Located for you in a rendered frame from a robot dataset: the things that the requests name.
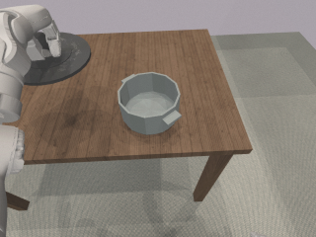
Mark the left robot forearm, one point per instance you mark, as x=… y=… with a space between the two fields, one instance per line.
x=15 y=33

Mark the pot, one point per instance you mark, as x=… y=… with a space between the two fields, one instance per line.
x=149 y=102

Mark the knob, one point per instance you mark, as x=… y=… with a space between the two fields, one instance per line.
x=40 y=36

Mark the table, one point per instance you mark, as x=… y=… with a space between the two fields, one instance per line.
x=79 y=119

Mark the lid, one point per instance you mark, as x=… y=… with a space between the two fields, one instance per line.
x=75 y=55

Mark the robot left upper arm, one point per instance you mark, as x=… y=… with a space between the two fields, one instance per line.
x=12 y=151

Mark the left robot hand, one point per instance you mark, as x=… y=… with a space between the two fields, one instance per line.
x=40 y=19

